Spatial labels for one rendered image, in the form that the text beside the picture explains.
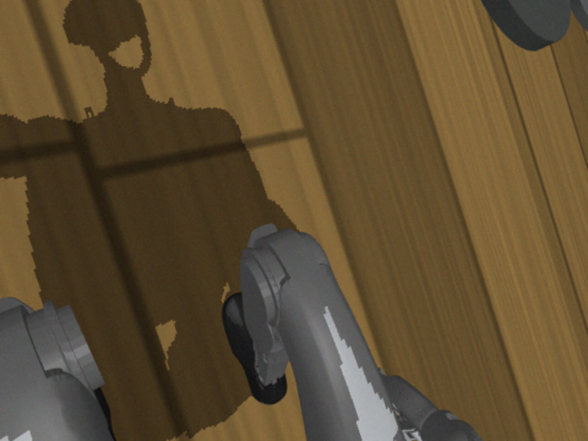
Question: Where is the right robot arm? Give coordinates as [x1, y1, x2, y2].
[420, 410, 483, 441]

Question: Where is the left robot foot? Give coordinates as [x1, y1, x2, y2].
[94, 387, 117, 441]

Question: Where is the right robot foot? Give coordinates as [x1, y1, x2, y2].
[222, 292, 287, 405]

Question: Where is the right robot hand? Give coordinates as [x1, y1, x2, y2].
[378, 367, 439, 441]

